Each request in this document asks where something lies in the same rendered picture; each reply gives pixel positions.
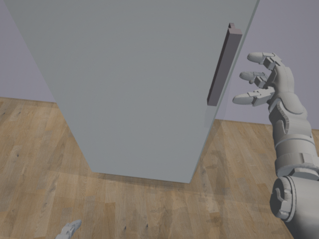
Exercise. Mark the robot right forearm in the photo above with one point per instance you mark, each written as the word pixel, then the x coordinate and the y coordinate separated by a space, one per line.
pixel 293 140

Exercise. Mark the fridge door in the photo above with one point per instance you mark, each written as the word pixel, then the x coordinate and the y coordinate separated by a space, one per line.
pixel 132 77

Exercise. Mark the left robot hand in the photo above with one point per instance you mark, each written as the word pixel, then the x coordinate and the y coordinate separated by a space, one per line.
pixel 69 229

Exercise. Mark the handle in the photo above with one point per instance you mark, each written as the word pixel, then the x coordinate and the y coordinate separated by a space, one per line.
pixel 227 55

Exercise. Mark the robot right upper arm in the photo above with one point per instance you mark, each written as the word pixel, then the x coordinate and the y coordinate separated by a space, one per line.
pixel 296 202

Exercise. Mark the right robot hand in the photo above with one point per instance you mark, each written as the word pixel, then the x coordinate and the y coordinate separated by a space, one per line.
pixel 281 80

